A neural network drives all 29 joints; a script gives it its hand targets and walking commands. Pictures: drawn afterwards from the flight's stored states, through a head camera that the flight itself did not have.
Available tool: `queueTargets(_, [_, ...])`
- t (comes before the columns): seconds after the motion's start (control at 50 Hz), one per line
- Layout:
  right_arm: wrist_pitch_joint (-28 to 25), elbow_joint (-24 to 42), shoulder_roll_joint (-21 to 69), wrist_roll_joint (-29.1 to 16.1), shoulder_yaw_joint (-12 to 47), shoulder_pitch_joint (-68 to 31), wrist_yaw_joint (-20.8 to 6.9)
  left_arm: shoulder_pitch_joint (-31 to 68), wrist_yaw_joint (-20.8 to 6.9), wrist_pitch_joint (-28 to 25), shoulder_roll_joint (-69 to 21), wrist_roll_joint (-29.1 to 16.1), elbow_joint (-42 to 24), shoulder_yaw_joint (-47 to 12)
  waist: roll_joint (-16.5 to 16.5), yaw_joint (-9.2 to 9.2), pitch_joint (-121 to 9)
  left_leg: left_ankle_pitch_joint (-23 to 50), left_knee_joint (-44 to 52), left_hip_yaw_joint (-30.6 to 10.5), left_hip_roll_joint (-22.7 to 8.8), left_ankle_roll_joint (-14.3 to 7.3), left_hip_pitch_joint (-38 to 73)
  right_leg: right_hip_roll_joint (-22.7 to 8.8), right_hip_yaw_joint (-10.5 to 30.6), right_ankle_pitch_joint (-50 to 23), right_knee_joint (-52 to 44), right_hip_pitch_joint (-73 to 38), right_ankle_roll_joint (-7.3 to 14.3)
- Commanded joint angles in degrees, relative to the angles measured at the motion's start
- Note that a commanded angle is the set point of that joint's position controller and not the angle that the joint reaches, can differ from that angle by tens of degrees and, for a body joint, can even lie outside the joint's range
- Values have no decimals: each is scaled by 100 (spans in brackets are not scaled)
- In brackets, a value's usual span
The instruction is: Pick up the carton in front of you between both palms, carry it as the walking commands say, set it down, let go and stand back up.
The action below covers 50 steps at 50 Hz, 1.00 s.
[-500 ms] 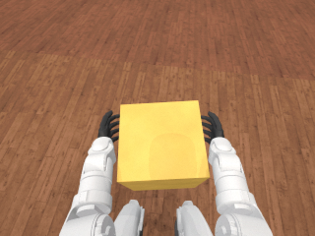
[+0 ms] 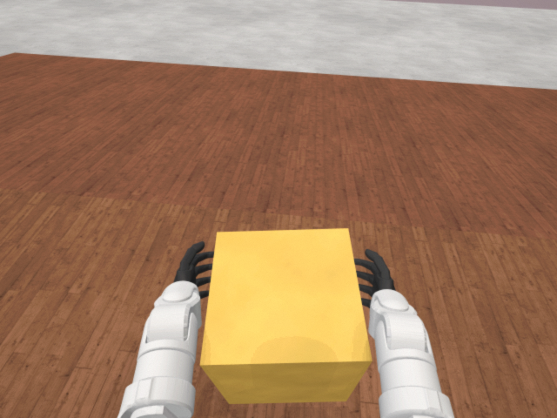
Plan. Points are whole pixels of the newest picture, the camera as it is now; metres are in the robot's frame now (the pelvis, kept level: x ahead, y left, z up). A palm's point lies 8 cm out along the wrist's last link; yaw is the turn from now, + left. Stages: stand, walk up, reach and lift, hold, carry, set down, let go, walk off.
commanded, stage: reach and lift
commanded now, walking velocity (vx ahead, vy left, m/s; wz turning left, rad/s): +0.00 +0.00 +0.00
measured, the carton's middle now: (285, 321) +0.29 +0.00 -0.06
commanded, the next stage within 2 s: hold in 1.02 s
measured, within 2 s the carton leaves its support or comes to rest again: neither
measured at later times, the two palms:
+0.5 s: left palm (187, 284) +0.30 +0.15 +0.04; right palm (385, 293) +0.29 -0.15 +0.03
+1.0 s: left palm (185, 279) +0.30 +0.15 +0.05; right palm (386, 289) +0.29 -0.15 +0.04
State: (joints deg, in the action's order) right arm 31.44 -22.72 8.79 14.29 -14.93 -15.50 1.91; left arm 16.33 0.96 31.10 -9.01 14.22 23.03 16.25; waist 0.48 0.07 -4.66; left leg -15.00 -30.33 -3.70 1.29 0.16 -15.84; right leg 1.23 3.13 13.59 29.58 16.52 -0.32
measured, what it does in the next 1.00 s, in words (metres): stands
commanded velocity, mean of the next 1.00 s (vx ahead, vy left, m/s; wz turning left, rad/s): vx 0.00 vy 0.00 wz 0.00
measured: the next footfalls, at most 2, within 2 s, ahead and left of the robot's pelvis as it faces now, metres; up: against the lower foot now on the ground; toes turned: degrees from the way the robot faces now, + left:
none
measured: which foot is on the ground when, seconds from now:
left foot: down 0.00-1.00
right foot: down 0.00-1.00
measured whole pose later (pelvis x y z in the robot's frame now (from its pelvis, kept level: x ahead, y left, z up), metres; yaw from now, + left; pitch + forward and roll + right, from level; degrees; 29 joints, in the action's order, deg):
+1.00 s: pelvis +0.01 +0.00 +0.01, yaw +0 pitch -6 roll +0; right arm 39.5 -16.6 8.7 16.4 -12.8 -15.1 0.4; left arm 16.3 -0.5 39.0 -9.1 16.8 17.1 14.2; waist 0.2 0.0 0.9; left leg -11.8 -21.3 -3.7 1.0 0.2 -3.6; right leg 1.0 3.4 10.7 21.0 4.6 -0.2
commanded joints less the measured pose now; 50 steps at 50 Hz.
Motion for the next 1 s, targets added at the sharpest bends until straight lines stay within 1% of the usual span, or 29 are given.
queueTargets(0.0, [126, -32, 5415, -1070, 2987, -2870, -1534, 2507, -1452, 193, -5570, -947, 337, -2993, 4, 24, -775, 816, 749, -161, 326, -44, 474, 375, 138, -727, -600, -883, 70])
queueTargets(0.08, [196, -303, 5319, -872, 2559, -3243, -1629, 2848, -1516, 261, -5509, -731, 597, -2541, 19, -9, -364, 166, 867, -114, 295, -85, 398, 344, 83, -71, -689, -781, 113])
queueTargets(0.12, [164, -251, 5398, -884, 2581, -3523, -1677, 3118, -1549, 234, -5596, -754, 558, -2561, 20, -10, -492, 102, 854, -92, 290, -92, 457, 341, 62, 0, -669, -841, 128])
queueTargets(0.2, [116, -136, 5496, -922, 2672, -3864, -1716, 3465, -1589, 194, -5681, -803, 451, -2643, 5, -10, -810, 188, 822, -69, 292, -90, 617, 341, 45, -83, -648, -980, 114])
queueTargets(0.3, [131, -106, 5488, -891, 2694, -3835, -1693, 3471, -1597, 203, -5623, -779, 435, -2661, -39, 5, -904, 252, 862, -39, 305, -77, 717, 341, 36, -168, -702, -1115, 85])
queueTargets(0.42, [203, 62, 5427, -900, 2759, -3566, -1634, 3224, -1582, 258, -5501, -770, 282, -2690, -65, -7, -940, 630, 929, -18, 344, -50, 886, 345, 50, -566, -804, -1307, 36])
queueTargets(0.58, [328, 428, 5388, -1028, 2918, -3054, -1570, 2738, -1545, 373, -5388, -875, -107, -2834, -75, -18, -1012, 1281, 1016, -39, 390, -12, 1162, 357, 101, -1247, -906, -1568, 0])
queueTargets(0.7, [422, 677, 5367, -1118, 3026, -2779, -1545, 2471, -1526, 469, -5356, -963, -381, -2956, -70, -15, -992, 1587, 1072, -68, 400, 4, 1282, 370, 130, -1561, -960, -1692, -4])
queueTargets(0.84, [517, 878, 5330, -1186, 3097, -2654, -1541, 2347, -1515, 575, -5354, -1045, -596, -3061, -45, -9, -922, 1689, 1120, -79, 393, 11, 1346, 378, 138, -1629, -1006, -1728, 2])
queueTargets(0.98, [601, 946, 5277, -1203, 3103, -2736, -1552, 2407, -1507, 669, -5362, -1071, -655, -3080, -32, -10, -825, 1539, 1154, -78, 375, 11, 1353, 383, 121, -1420, -1029, -1687, 16])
